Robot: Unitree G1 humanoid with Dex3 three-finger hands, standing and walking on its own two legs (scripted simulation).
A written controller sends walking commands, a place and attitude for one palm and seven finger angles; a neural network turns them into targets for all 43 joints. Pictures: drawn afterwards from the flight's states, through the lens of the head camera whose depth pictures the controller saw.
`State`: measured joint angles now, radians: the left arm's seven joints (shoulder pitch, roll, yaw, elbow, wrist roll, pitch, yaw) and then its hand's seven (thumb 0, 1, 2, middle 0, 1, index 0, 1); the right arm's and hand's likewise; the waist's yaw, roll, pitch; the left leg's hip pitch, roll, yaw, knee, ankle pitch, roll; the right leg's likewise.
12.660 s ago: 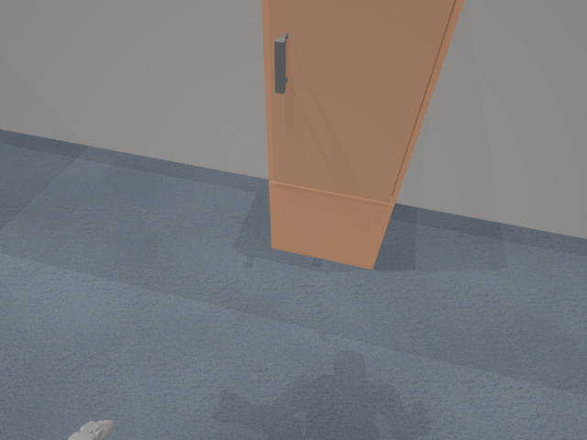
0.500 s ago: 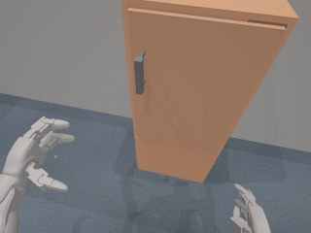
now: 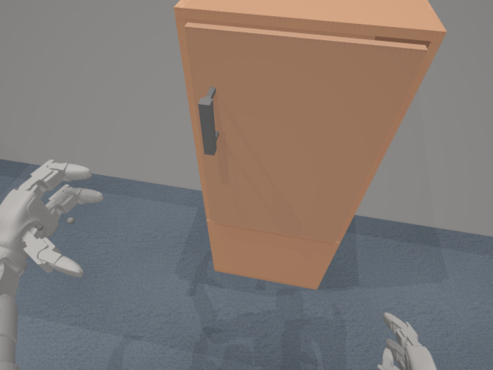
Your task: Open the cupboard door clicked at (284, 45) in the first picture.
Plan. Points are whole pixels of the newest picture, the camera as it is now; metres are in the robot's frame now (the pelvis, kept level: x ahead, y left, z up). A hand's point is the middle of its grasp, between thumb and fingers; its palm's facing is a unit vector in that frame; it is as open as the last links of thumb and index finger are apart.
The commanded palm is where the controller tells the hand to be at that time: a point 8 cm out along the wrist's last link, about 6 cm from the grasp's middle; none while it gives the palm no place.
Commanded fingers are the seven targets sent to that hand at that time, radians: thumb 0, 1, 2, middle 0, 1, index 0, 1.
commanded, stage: raise the hand with hooked fingers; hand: left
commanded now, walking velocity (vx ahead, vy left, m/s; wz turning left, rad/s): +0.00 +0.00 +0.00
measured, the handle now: (211, 121) +0.56 +0.11 +0.09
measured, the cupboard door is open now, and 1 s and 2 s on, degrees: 0 0 0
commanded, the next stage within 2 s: move the hooked fingers beside the handle in 0.28 s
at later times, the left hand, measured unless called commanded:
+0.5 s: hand (73, 222) +0.29 +0.27 +0.12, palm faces -0.07 -1.00 -0.03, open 14.0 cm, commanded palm +0.27 +0.31 +0.12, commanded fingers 0.00 -0.50 0.30 -0.30 -1.20 -0.30 -1.20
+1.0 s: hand (123, 180) +0.37 +0.22 +0.11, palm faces -0.13 -0.99 -0.01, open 14.0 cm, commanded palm +0.36 +0.27 +0.11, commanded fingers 0.00 -0.50 0.30 -0.30 -1.20 -0.30 -1.20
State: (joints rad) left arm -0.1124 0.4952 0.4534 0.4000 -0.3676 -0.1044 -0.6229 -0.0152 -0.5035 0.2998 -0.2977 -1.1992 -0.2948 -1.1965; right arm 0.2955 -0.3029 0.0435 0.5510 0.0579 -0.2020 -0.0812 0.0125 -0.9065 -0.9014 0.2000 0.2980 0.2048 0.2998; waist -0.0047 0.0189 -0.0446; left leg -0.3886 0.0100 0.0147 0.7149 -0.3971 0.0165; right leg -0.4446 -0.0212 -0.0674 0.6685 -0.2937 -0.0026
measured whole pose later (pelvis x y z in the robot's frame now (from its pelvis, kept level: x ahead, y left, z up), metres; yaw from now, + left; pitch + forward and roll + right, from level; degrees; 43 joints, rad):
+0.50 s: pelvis -0.01 +0.00 +0.00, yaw +0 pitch +3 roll -1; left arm -0.15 0.47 0.43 0.44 -0.36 -0.13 -0.61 -0.02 -0.51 0.30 -0.30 -1.20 -0.30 -1.20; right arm 0.27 -0.28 0.06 0.56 0.06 -0.21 -0.10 0.01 -0.91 -0.90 0.20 0.30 0.21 0.30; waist 0.01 0.02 -0.04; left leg -0.38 0.01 0.01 0.71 -0.39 0.01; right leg -0.44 -0.02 -0.07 0.67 -0.29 -0.01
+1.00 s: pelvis +0.00 +0.00 +0.00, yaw +0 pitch +7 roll +0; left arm -0.44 0.46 0.35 0.69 -0.28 -0.17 -0.52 -0.02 -0.50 0.30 -0.30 -1.20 -0.30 -1.20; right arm 0.33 -0.29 0.05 0.58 0.05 -0.13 -0.09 0.01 -0.91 -0.90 0.20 0.30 0.20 0.30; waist -0.04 0.01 -0.04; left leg -0.44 0.01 0.03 0.71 -0.38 0.01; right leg -0.51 -0.02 -0.06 0.68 -0.28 -0.01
